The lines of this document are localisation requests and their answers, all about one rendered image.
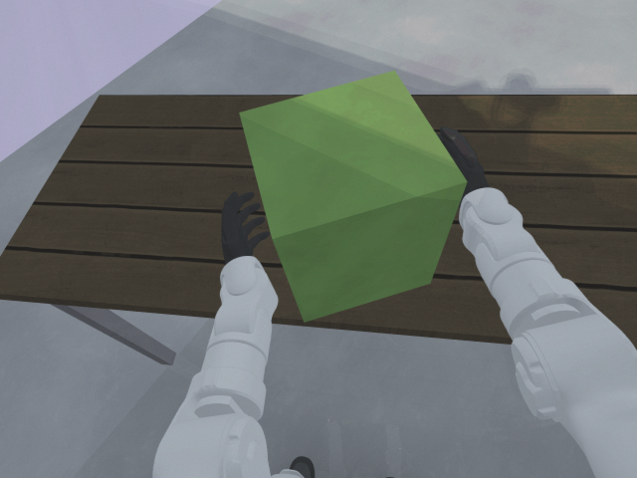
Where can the carton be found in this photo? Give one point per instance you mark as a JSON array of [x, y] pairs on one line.
[[359, 192]]

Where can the robot left forearm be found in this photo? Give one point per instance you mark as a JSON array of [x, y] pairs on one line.
[[232, 374]]

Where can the left robot upper arm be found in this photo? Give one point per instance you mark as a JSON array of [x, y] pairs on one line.
[[222, 446]]

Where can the table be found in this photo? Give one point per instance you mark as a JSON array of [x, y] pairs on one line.
[[130, 218]]

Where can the robot right hand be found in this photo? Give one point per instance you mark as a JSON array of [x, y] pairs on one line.
[[465, 158]]

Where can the robot left hand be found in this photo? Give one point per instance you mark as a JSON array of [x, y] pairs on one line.
[[234, 237]]

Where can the right robot upper arm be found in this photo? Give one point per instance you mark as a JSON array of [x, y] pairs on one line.
[[582, 374]]

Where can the left robot foot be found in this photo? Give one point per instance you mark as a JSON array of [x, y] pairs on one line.
[[304, 466]]

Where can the robot right forearm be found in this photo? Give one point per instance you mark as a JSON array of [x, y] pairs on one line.
[[525, 284]]

